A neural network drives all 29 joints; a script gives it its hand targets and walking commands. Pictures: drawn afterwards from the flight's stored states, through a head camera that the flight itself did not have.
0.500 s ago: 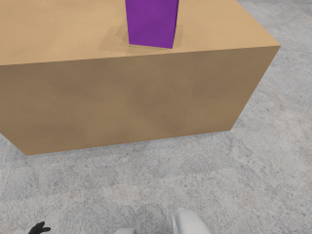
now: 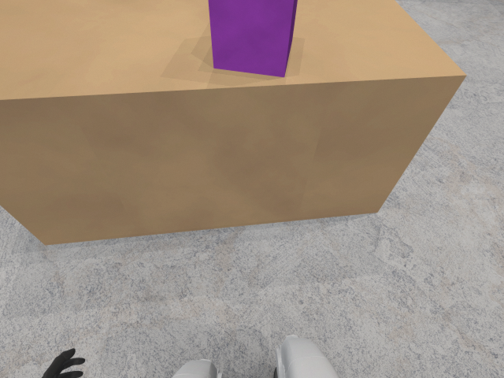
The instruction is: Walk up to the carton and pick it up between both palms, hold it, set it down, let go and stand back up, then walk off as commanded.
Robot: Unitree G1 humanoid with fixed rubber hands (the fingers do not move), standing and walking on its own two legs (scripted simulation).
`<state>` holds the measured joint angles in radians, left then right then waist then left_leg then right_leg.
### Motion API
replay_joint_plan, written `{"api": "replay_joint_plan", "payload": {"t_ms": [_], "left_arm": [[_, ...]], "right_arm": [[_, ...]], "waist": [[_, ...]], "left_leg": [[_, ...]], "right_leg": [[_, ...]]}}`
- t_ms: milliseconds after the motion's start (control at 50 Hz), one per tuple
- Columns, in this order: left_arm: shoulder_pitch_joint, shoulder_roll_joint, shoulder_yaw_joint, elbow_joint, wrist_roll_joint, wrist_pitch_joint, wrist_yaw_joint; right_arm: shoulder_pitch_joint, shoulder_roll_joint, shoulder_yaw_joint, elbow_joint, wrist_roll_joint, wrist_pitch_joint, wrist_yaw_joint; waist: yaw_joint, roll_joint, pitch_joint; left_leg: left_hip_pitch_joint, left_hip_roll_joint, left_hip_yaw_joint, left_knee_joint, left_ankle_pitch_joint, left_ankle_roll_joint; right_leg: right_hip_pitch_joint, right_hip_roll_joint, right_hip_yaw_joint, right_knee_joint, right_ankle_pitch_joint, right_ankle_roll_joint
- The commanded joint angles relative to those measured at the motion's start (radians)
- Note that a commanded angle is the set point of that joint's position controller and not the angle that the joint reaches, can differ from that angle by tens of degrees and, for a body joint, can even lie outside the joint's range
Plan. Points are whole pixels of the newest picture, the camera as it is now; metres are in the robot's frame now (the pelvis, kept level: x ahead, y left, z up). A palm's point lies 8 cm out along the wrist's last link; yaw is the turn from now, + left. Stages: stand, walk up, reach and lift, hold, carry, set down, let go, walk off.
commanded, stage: walk up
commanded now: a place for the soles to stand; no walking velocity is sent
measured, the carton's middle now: (256, 8) +0.95 -0.07 +0.11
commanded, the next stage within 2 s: none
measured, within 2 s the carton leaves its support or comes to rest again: neither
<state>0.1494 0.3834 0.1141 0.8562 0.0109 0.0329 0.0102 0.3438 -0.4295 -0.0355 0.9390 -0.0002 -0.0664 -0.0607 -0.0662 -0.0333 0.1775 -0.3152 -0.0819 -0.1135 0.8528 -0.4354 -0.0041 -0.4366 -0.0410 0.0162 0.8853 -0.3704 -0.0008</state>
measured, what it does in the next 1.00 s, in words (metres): steps on the spot: right foot, then left foot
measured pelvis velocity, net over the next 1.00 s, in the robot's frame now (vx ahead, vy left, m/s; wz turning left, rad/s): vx -0.06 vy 0.01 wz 0.02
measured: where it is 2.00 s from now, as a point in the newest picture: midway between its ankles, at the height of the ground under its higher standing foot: outside the picture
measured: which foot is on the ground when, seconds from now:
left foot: down 0.00-0.22, up 0.24-0.46, down 0.48-1.00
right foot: up 0.00-0.16, down 0.18-1.00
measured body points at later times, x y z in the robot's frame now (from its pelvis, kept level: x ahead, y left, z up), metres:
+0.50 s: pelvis -0.04 +0.00 +0.00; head -0.01 +0.00 +0.45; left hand +0.10 +0.31 -0.10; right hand -0.03 -0.34 -0.10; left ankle +0.01 +0.13 -0.70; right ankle +0.01 -0.14 -0.69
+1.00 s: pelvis -0.06 +0.01 +0.00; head -0.04 +0.04 +0.45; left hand +0.08 +0.32 -0.12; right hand -0.04 -0.33 -0.09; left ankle +0.01 +0.14 -0.69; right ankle -0.02 -0.14 -0.69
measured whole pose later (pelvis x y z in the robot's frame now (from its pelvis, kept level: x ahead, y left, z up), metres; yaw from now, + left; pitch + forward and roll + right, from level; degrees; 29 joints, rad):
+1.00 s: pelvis -0.06 +0.01 +0.00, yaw +1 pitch -6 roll -1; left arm 0.15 0.38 0.11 0.86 0.01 0.03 0.00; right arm 0.31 -0.41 -0.04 0.94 0.00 -0.07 -0.04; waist -0.07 -0.05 0.15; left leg -0.38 -0.06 -0.13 0.85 -0.36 -0.01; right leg -0.33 -0.03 0.01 0.87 -0.55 0.00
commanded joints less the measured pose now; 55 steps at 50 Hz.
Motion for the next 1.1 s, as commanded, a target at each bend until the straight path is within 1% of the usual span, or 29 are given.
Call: {"api": "replay_joint_plan", "payload": {"t_ms": [0, 100, 160, 200, 220, 240, 280, 400, 440, 460, 480, 500, 520, 540, 600, 640, 660, 700, 720, 780, 800, 820, 840, 860, 880, 900, 1000, 1060, 1080], "left_arm": [[-0.104, 0.228, 0.048, -0.112, -0.017, 0.020, 0.000], [-0.090, 0.206, 0.051, -0.096, -0.015, -0.001, -0.013], [0.011, 0.184, 0.050, -0.053, -0.003, -0.022, -0.012], [0.022, 0.275, 0.071, -0.059, 0.016, -0.040, -0.003], [-0.019, 0.297, 0.067, -0.059, 0.003, -0.042, -0.006], [-0.035, 0.292, 0.063, -0.069, -0.003, -0.046, -0.009], [-0.086, 0.251, 0.049, -0.082, 0.006, -0.044, -0.006], [-0.123, 0.259, 0.046, -0.105, 0.005, -0.029, -0.013], [-0.150, 0.239, 0.038, -0.096, -0.004, -0.016, -0.016], [-0.134, 0.199, 0.029, -0.101, -0.008, -0.010, -0.020], [-0.124, 0.163, 0.023, -0.100, -0.015, -0.002, -0.020], [-0.122, 0.189, 0.035, -0.106, -0.012, 0.004, -0.015], [-0.094, 0.225, 0.044, -0.095, -0.011, 0.002, -0.010], [-0.100, 0.231, 0.047, -0.093, -0.020, -0.005, -0.014], [-0.042, 0.194, 0.049, -0.052, -0.013, -0.020, -0.021], [0.012, 0.185, 0.043, -0.032, -0.001, -0.032, -0.016], [0.016, 0.194, 0.046, -0.040, 0.005, -0.036, -0.011], [0.004, 0.301, 0.064, -0.045, 0.015, -0.044, -0.013], [-0.066, 0.328, 0.067, -0.059, 0.016, -0.045, -0.018], [-0.147, 0.262, 0.044, -0.075, 0.015, -0.044, -0.018], [-0.164, 0.248, 0.037, -0.084, 0.014, -0.037, -0.016], [-0.139, 0.227, 0.035, -0.075, 0.015, -0.030, -0.017], [-0.128, 0.207, 0.030, -0.082, 0.004, -0.022, -0.022], [-0.114, 0.195, 0.034, -0.084, -0.006, -0.013, -0.024], [-0.112, 0.199, 0.036, -0.078, -0.012, -0.007, -0.020], [-0.075, 0.223, 0.042, -0.068, -0.013, -0.003, -0.021], [-0.014, 0.199, 0.047, -0.043, -0.010, -0.018, -0.021], [0.027, 0.207, 0.048, -0.025, 0.008, -0.037, -0.013], [0.026, 0.224, 0.046, -0.026, 0.017, -0.040, -0.010]], "right_arm": [[-0.039, -0.347, -0.079, -0.048, -0.028, -0.029, -0.019], [-0.073, -0.260, -0.057, -0.070, -0.020, -0.019, -0.013], [-0.116, -0.234, -0.047, -0.071, -0.007, -0.007, -0.007], [-0.045, -0.154, -0.027, -0.055, -0.005, -0.005, -0.007], [-0.053, -0.209, -0.050, -0.048, -0.007, 0.004, -0.021], [-0.035, -0.214, -0.052, -0.038, -0.011, 0.006, -0.021], [-0.014, -0.204, -0.055, -0.021, -0.009, 0.005, 0.001], [0.057, -0.192, -0.057, 0.004, -0.010, -0.006, 0.016], [0.077, -0.190, -0.057, 0.013, -0.010, -0.015, 0.012], [0.067, -0.240, -0.067, 0.008, -0.030, -0.022, 0.005], [0.011, -0.266, -0.066, -0.020, -0.029, -0.034, 0.003], [-0.007, -0.306, -0.073, -0.019, -0.031, -0.036, 0.004], [-0.061, -0.337, -0.079, -0.033, -0.032, -0.035, 0.007], [-0.079, -0.302, -0.076, -0.039, -0.028, -0.032, 0.004], [-0.135, -0.259, -0.060, -0.054, -0.030, -0.017, 0.003], [-0.146, -0.234, -0.048, -0.057, -0.017, -0.011, 0.011], [-0.148, -0.196, -0.033, -0.056, -0.009, -0.009, 0.013], [-0.121, -0.176, -0.041, -0.055, -0.004, 0.004, 0.009], [-0.065, -0.212, -0.052, -0.034, -0.008, 0.009, 0.006], [0.025, -0.195, -0.059, -0.003, -0.007, -0.003, 0.027], [0.051, -0.203, -0.065, 0.001, -0.013, -0.010, 0.032], [0.045, -0.216, -0.072, 0.006, -0.017, -0.012, 0.029], [0.003, -0.247, -0.072, -0.008, -0.026, -0.015, 0.026], [-0.004, -0.269, -0.069, -0.021, -0.029, -0.025, 0.023], [-0.040, -0.314, -0.074, -0.021, -0.032, -0.026, 0.016], [-0.083, -0.308, -0.070, -0.023, -0.030, -0.026, 0.014], [-0.116, -0.271, -0.063, -0.055, -0.028, -0.017, 0.016], [-0.160, -0.225, -0.048, -0.069, -0.013, -0.007, 0.019], [-0.165, -0.189, -0.038, -0.070, -0.010, -0.005, 0.020]], "waist": [[0.073, 0.100, -0.057], [0.080, 0.143, -0.077], [0.139, 0.103, -0.152], [0.131, -0.190, -0.197], [0.123, -0.146, -0.181], [0.107, -0.106, -0.139], [0.080, -0.145, -0.059], [0.052, -0.174, -0.105], [0.025, -0.161, -0.131], [0.032, -0.007, -0.131], [0.052, 0.122, -0.114], [0.049, 0.145, -0.102], [0.078, 0.147, -0.064], [0.076, 0.099, -0.019], [0.108, 0.163, -0.054], [0.143, 0.127, -0.122], [0.142, 0.028, -0.161], [0.133, -0.135, -0.116], [0.096, -0.118, -0.089], [0.031, -0.120, -0.057], [0.018, -0.139, -0.063], [0.028, -0.062, -0.063], [0.047, 0.036, -0.047], [0.054, 0.129, -0.077], [0.058, 0.154, -0.062], [0.083, 0.119, -0.010], [0.087, 0.196, -0.088], [0.134, 0.111, -0.150], [0.147, -0.011, -0.154]], "left_leg": [[-0.164, 0.398, -0.721, -0.482, 0.216, 0.235], [-0.108, 0.271, -0.470, -0.314, 0.495, 0.237], [-0.161, 0.196, -0.335, -0.209, 0.454, 0.167], [-0.346, -0.018, -0.056, 0.155, 0.098, 0.049], [-0.315, -0.005, -0.014, 0.185, -0.181, 0.038], [-0.248, 0.025, -0.013, 0.214, -0.192, 0.034], [-0.187, 0.035, 0.011, 0.202, -0.150, 0.039], [-0.006, 0.035, 0.122, -0.116, 0.086, 0.051], [0.081, 0.035, 0.062, -0.242, 0.205, 0.065], [0.063, 0.128, -0.166, -0.319, 0.195, 0.088], [0.006, 0.271, -0.501, -0.442, 0.101, 0.147], [-0.072, 0.340, -0.700, -0.514, 0.028, 0.219], [-0.139, 0.359, -0.743, -0.520, -0.064, 0.275], [-0.173, 0.330, -0.676, -0.497, -0.061, 0.270], [-0.192, 0.245, -0.509, -0.415, 0.147, 0.218], [-0.240, 0.206, -0.406, -0.333, 0.241, 0.159], [-0.252, 0.152, -0.307, -0.246, 0.228, 0.117], [-0.290, -0.045, -0.036, 0.042, -0.059, 0.044], [-0.221, 0.000, 0.020, 0.149, -0.151, 0.036], [-0.006, 0.032, 0.080, -0.006, -0.013, 0.056], [0.038, 0.033, 0.073, -0.102, 0.072, 0.061], [0.037, 0.050, -0.004, -0.177, 0.089, 0.071], [-0.028, 0.128, -0.201, -0.311, 0.045, 0.102], [-0.100, 0.250, -0.502, -0.466, -0.067, 0.166], [-0.165, 0.322, -0.720, -0.555, -0.161, 0.222], [-0.238, 0.322, -0.752, -0.568, -0.292, 0.232], [-0.115, 0.262, -0.591, -0.464, -0.001, 0.210], [-0.246, 0.178, -0.408, -0.343, 0.107, 0.139], [-0.322, 0.120, -0.294, -0.247, 0.069, 0.091]], "right_leg": [[-0.044, 0.016, 0.145, 0.194, -0.228, -0.035], [0.049, 0.019, 0.056, 0.058, -0.168, -0.045], [0.325, 0.034, 0.040, -0.334, -0.062, -0.062], [0.489, -0.240, 0.431, -0.517, 0.043, -0.138], [0.351, -0.366, 0.474, -0.501, 0.090, -0.231], [0.265, -0.374, 0.460, -0.490, 0.055, -0.272], [0.164, -0.299, 0.355, -0.505, -0.036, -0.245], [0.127, -0.209, 0.162, -0.366, 0.086, -0.181], [0.088, -0.150, 0.105, -0.278, 0.063, -0.125], [0.040, -0.089, 0.066, -0.120, 0.049, -0.085], [-0.003, 0.008, 0.013, 0.009, -0.109, -0.039], [-0.002, 0.034, 0.071, 0.063, -0.273, -0.038], [0.010, 0.037, 0.096, 0.106, -0.321, -0.042], [0.024, 0.023, 0.101, 0.087, -0.271, -0.043], [0.153, 0.028, 0.027, -0.087, -0.121, -0.046], [0.330, 0.033, 0.030, -0.262, -0.025, -0.061], [0.366, -0.027, 0.120, -0.384, -0.076, -0.078], [0.252, -0.279, 0.450, -0.604, -0.376, -0.184], [0.127, -0.357, 0.486, -0.606, -0.426, -0.252], [-0.010, -0.249, 0.254, -0.511, -0.268, -0.196], [-0.023, -0.188, 0.184, -0.439, -0.195, -0.147], [-0.034, -0.138, 0.123, -0.351, -0.166, -0.107], [-0.021, -0.062, 0.068, -0.220, -0.179, -0.071], [0.024, 0.024, 0.024, -0.045, -0.210, -0.030], [0.023, 0.054, 0.064, 0.039, -0.269, -0.039], [0.042, 0.038, 0.111, 0.064, -0.279, -0.040], [0.045, 0.032, 0.057, -0.029, -0.160, -0.051], [0.297, 0.017, 0.058, -0.288, -0.038, -0.063], [0.336, -0.071, 0.179, -0.394, -0.138, -0.088]]}}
